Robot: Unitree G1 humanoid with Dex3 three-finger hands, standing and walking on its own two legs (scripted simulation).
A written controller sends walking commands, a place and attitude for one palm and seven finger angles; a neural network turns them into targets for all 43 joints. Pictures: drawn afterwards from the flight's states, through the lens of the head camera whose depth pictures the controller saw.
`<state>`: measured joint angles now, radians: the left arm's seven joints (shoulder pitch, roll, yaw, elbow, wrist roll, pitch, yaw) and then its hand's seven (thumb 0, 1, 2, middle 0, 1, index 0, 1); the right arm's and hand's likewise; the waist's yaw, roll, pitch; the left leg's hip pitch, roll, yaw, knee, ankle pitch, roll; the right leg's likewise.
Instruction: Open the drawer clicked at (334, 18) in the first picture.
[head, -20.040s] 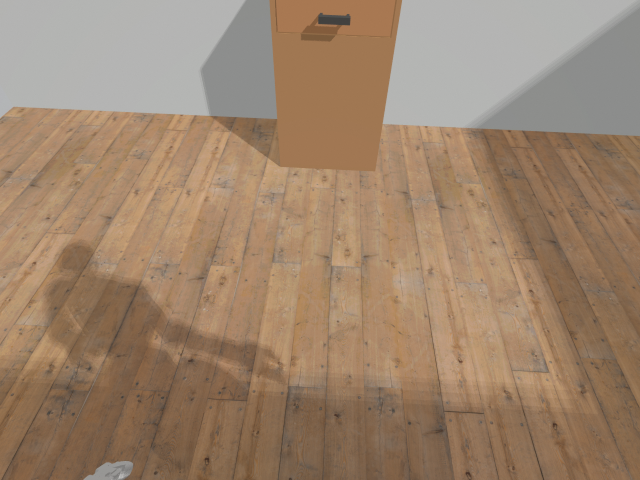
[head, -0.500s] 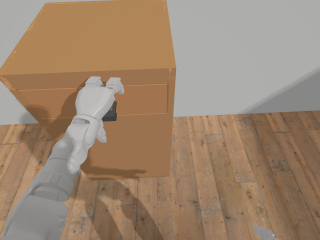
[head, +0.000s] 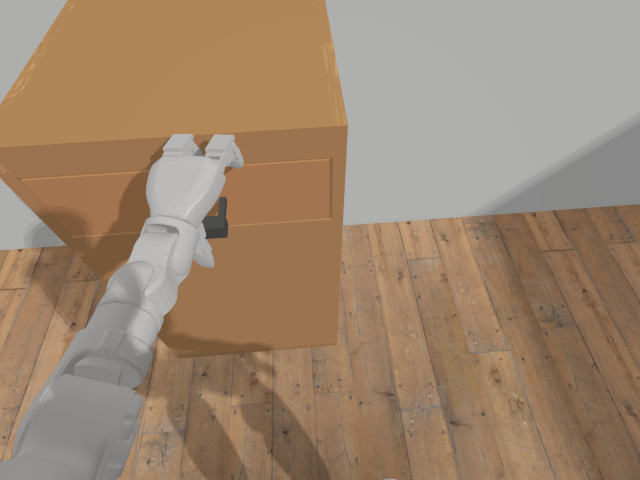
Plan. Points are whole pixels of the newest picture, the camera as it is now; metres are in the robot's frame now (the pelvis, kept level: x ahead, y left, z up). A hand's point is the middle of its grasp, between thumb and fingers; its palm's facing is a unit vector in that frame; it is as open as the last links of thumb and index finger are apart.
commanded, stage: lift the fingers back up to retry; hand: left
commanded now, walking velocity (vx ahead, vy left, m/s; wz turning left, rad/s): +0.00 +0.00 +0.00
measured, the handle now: (188, 217) +0.49 +0.22 -0.01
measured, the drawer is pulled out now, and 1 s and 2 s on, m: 0.00 0.00 0.00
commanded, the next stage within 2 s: re-aim the fingers above the handle in 0.60 s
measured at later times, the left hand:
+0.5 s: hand (181, 230) +0.43 +0.20 +0.04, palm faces -0.04 -0.03 -1.00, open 13.8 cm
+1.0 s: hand (164, 230) +0.43 +0.22 +0.04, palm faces -0.10 -0.03 -1.00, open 13.8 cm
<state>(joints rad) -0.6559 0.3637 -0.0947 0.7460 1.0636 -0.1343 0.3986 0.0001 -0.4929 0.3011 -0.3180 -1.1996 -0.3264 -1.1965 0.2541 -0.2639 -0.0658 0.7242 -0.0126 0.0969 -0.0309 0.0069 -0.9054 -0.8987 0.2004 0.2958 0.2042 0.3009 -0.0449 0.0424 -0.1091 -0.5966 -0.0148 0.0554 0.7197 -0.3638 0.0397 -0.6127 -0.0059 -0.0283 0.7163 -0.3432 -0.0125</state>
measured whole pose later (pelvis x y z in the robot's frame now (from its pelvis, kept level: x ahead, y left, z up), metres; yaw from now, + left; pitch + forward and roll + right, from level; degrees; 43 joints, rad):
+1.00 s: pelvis +0.01 -0.01 +0.01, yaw +0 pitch +13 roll +0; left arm -0.60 0.45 -0.04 0.88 1.05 -0.06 0.24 0.00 -0.49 0.30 -0.32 -1.20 -0.32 -1.20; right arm 0.29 -0.24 -0.04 0.67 0.02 0.11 -0.05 0.01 -0.90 -0.90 0.20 0.30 0.21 0.30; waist -0.04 0.05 -0.11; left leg -0.51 0.00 0.05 0.63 -0.34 0.02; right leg -0.53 0.02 -0.03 0.63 -0.32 -0.03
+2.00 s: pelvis +0.01 -0.01 +0.01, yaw +0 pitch +10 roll +0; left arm -0.41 0.36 -0.12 0.63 1.05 -0.01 0.29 0.00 -0.49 0.30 -0.32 -1.20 -0.32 -1.20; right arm 0.23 -0.25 -0.05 0.68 0.02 0.11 -0.04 0.01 -0.91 -0.90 0.20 0.30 0.20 0.30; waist 0.00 0.05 -0.09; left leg -0.44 -0.01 0.05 0.60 -0.33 0.02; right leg -0.47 0.01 -0.03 0.62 -0.32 -0.03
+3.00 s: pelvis +0.01 -0.01 +0.00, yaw -1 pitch +13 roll +0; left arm -0.56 0.36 -0.08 0.77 1.08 0.07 0.42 0.00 -0.49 0.30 -0.31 -1.20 -0.32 -1.20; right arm 0.20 -0.23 -0.05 0.70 0.01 0.10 -0.02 0.01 -0.91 -0.90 0.20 0.30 0.20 0.30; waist 0.00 0.05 -0.11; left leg -0.54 -0.01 0.07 0.67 -0.36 0.03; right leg -0.57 0.01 -0.01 0.68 -0.34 -0.02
